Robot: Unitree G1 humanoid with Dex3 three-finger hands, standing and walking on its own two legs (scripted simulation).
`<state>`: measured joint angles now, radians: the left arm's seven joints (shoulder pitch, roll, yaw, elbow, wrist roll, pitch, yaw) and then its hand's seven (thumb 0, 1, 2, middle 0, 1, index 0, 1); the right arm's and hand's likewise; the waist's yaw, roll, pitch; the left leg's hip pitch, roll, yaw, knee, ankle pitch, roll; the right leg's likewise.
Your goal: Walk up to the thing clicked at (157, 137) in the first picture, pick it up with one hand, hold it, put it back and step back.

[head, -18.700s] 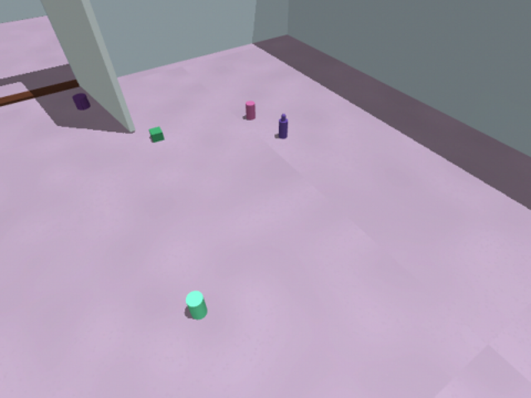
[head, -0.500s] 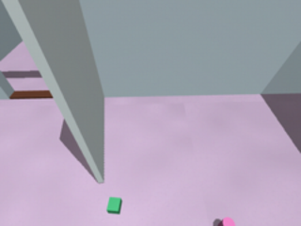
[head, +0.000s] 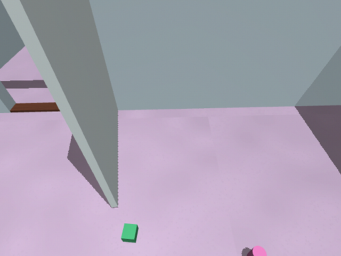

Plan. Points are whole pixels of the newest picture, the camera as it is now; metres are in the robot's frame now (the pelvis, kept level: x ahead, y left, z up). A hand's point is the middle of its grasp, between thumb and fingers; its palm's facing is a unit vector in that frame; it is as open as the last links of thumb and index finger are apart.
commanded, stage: stand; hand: left
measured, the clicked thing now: (130, 232) +0.43 +0.26 -0.75
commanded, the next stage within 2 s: none
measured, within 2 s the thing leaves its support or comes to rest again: neither
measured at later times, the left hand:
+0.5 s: hand out of the picture +0.07 +0.25 -0.16, palm faces -0.02 -0.94 -0.35, open 7.4 cm
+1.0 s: hand out of the picture +0.08 +0.25 -0.15, palm faces -0.02 -0.94 -0.34, open 7.4 cm
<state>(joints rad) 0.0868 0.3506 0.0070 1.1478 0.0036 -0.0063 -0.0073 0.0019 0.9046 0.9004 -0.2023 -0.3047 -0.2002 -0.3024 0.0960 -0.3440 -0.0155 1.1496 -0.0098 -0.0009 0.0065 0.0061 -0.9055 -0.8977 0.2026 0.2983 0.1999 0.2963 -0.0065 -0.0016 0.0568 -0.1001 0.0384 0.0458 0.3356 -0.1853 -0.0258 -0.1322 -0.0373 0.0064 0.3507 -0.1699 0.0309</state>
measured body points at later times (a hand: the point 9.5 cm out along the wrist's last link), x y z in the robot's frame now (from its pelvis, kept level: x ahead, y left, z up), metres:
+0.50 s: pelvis +0.00 -0.01 +0.00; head +0.00 -0.01 +0.45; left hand +0.07 +0.30 -0.13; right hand +0.07 -0.31 -0.13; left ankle +0.00 +0.13 -0.75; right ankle +0.02 -0.14 -0.75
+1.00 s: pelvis +0.00 -0.01 +0.00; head +0.00 -0.01 +0.45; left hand +0.08 +0.30 -0.13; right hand +0.07 -0.31 -0.13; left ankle +0.00 +0.13 -0.75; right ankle +0.02 -0.14 -0.75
